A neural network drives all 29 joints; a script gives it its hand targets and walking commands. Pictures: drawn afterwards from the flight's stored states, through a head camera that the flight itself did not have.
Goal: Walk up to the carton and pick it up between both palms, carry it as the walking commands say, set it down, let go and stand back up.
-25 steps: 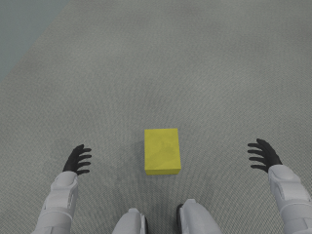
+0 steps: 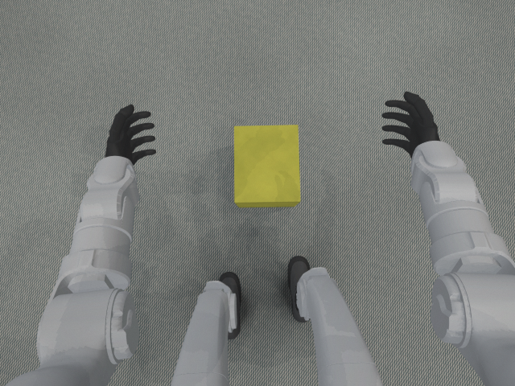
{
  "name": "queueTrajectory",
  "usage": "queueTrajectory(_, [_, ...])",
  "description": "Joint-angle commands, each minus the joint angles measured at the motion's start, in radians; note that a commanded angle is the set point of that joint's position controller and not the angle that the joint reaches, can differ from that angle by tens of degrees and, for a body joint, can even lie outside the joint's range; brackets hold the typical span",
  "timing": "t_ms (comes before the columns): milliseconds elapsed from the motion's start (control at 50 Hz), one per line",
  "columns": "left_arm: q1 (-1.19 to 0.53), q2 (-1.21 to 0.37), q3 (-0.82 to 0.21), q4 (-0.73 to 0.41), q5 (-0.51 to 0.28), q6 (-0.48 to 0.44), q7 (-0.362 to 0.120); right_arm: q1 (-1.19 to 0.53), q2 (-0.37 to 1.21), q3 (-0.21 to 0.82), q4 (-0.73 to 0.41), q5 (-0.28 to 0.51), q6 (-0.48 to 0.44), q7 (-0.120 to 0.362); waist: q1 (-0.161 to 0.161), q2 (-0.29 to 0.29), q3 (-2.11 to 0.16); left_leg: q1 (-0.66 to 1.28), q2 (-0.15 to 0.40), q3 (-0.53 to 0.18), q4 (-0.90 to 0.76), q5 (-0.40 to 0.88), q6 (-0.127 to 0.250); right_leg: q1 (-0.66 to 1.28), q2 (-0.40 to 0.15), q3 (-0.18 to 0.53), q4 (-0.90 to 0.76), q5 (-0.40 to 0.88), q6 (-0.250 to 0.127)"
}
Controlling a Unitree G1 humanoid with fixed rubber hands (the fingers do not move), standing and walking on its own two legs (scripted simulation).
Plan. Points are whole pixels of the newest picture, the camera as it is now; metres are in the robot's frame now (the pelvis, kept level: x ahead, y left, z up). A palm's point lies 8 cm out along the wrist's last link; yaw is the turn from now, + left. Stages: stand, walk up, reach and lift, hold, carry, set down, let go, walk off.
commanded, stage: reach and lift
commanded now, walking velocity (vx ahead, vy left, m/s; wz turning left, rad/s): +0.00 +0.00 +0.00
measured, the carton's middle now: (266, 169) +0.51 -0.03 -0.61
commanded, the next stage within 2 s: none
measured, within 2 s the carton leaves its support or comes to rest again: neither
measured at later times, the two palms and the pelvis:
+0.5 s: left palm (151, 108) +0.54 +0.17 -0.14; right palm (372, 88) +0.54 -0.20 -0.14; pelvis +0.01 +0.00 -0.02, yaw +1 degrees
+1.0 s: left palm (176, 135) +0.53 +0.16 -0.27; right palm (348, 121) +0.53 -0.20 -0.28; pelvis -0.01 +0.00 -0.14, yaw +1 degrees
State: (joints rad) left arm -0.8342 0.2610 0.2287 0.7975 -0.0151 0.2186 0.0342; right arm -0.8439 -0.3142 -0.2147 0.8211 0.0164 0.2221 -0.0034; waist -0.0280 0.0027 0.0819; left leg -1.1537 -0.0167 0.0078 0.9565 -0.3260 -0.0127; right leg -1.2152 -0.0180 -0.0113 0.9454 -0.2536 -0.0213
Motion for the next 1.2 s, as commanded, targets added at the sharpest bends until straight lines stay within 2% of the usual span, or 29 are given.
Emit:
queueTrajectory(0, [-0.239, 0.135, 0.046, -0.070, 0.007, -0.043, 0.005, -0.247, -0.112, -0.026, -0.083, -0.001, -0.034, -0.012, 0.016, -0.039, -0.876, 0.093, -0.057, 0.031, -0.090, 0.125, -0.023, 0.657, 0.037, 0.044, -0.014, 0.282, 0.049])
queueTrajectory(160, [-0.403, 0.116, 0.069, -0.056, 0.016, -0.087, 0.008, -0.425, -0.096, -0.077, -0.070, -0.038, -0.074, -0.019, 0.012, -0.038, -1.013, 0.047, -0.069, 0.028, -0.045, 0.209, -0.031, 0.631, 0.048, 0.053, 0.026, 0.400, 0.046])
queueTrajectory(320, [-0.533, 0.069, 0.109, -0.030, 0.047, -0.096, 0.023, -0.576, -0.073, -0.125, -0.016, -0.086, -0.093, -0.003, 0.021, -0.022, -1.104, 0.039, -0.081, 0.028, -0.017, 0.287, -0.043, 0.541, 0.061, 0.038, 0.048, 0.470, 0.042])
queueTrajectory(400, [-0.529, 0.037, 0.137, -0.040, 0.075, -0.100, 0.032, -0.568, -0.058, -0.156, 0.000, -0.124, -0.100, 0.008, 0.017, -0.022, -1.151, 0.046, -0.086, 0.027, -0.008, 0.359, -0.047, 0.520, 0.068, 0.027, 0.063, 0.541, 0.042])
queueTrajectory(500, [-0.508, 0.004, 0.158, -0.082, 0.100, -0.107, 0.034, -0.562, -0.049, -0.191, -0.039, -0.159, -0.113, 0.018, 0.004, -0.018, -1.175, 0.032, -0.081, 0.022, 0.004, 0.416, -0.048, 0.494, 0.071, 0.022, 0.077, 0.596, 0.040])
queueTrajectory(640, [-0.555, -0.044, 0.182, -0.044, 0.128, -0.107, 0.043, -0.604, -0.018, -0.204, 0.016, -0.168, -0.122, 0.031, 0.009, -0.013, -1.065, -0.087, -0.080, 0.022, 0.091, 0.328, -0.052, 0.280, 0.082, 0.003, 0.141, 0.442, 0.047])
queueTrajectory(760, [-0.593, -0.037, 0.192, -0.025, 0.123, -0.098, 0.061, -0.632, -0.044, -0.215, 0.057, -0.161, -0.121, 0.017, 0.006, -0.010, -1.100, -0.176, -0.091, 0.030, 0.246, 0.259, -0.060, 0.117, 0.093, -0.016, 0.282, 0.336, 0.050])
queueTrajectory(980, [-0.687, 0.030, 0.083, -0.044, 0.011, -0.076, 0.095, -0.737, -0.110, -0.111, 0.033, -0.042, -0.096, -0.034, 0.001, -0.029, -1.259, -0.362, -0.101, 0.069, 0.534, 0.158, -0.063, 0.032, 0.089, -0.017, 0.563, 0.276, 0.050])
queueTrajectory(1180, [-0.791, 0.075, 0.027, -0.003, -0.048, -0.066, 0.118, -0.835, -0.162, -0.053, 0.091, 0.021, -0.088, -0.060, -0.003, -0.019, -1.202, -0.469, -0.084, 0.072, 0.705, 0.066, -0.057, -0.112, 0.078, -0.016, 0.732, 0.158, 0.051])
